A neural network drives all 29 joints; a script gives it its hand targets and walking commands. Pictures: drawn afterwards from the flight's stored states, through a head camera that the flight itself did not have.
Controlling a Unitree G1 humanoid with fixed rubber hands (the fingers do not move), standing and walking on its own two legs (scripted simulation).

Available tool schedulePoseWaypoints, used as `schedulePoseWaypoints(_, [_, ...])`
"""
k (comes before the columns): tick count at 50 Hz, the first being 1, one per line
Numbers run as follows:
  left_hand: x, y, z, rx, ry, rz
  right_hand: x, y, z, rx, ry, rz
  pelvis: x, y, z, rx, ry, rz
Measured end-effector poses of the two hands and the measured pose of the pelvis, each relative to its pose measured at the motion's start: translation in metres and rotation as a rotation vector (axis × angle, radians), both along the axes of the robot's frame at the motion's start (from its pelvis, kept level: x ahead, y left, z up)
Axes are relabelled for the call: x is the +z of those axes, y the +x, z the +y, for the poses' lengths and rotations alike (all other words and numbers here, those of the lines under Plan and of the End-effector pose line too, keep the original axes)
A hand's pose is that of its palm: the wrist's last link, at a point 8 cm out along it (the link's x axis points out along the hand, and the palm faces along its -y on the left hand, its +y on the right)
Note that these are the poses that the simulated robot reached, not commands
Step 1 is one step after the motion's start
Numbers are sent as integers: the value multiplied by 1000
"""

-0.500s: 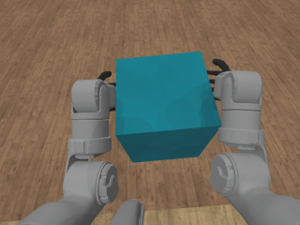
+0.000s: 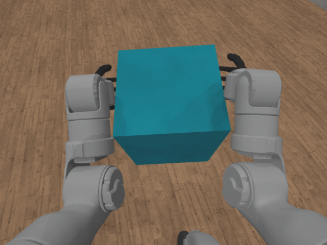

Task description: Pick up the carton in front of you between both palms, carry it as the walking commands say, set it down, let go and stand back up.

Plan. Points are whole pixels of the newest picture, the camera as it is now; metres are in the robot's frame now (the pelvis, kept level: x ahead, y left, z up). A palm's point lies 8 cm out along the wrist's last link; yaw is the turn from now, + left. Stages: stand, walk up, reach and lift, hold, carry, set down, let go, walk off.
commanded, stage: carry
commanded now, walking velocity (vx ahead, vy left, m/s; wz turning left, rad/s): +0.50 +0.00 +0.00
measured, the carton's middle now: (169, 113) +0.41 -0.03 +0.08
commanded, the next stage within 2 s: none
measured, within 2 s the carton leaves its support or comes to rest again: neither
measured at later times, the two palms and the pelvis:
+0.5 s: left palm (97, 61) +0.64 +0.18 +0.09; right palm (185, 52) +0.65 -0.10 +0.10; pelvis +0.31 +0.03 +0.00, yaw +0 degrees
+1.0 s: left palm (113, 24) +0.88 +0.15 +0.09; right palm (183, 16) +0.91 -0.13 +0.10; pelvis +0.61 -0.01 +0.01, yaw +3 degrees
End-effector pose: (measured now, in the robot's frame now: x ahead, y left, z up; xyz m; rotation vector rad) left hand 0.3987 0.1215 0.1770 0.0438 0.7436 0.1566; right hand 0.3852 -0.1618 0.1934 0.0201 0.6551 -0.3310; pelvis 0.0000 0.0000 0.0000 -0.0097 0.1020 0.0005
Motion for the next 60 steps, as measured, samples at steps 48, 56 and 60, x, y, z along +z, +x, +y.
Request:
schedulePoseWaypoints(48, [-84, 468, 26, 146, 37, 82, -94, 509, 26, 129, 45, 82, 4, 593, -8, 54, 4, -47])
schedulePoseWaypoints(56, [-80, 530, 36, 180, 24, 90, -92, 575, 37, 146, 47, 90, 17, 653, -2, 45, 19, -49])
schedulePoseWaypoints(60, [-74, 572, 44, 151, 9, 22, -82, 609, 45, 120, 32, 21, 7, 691, 11, 35, -8, -64])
